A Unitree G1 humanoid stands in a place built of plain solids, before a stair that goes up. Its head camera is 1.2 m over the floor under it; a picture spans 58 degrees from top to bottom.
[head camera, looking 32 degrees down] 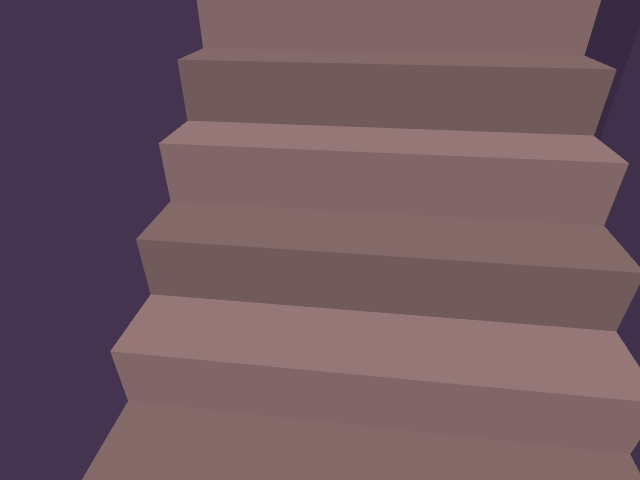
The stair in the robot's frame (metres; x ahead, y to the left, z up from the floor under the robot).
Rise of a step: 0.19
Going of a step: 0.23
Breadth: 1.30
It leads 7 degrees to the right of straight ahead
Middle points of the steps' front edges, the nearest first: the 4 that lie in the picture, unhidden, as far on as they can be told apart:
0.70 -0.12 0.38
0.93 -0.14 0.58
1.15 -0.17 0.77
1.38 -0.20 0.96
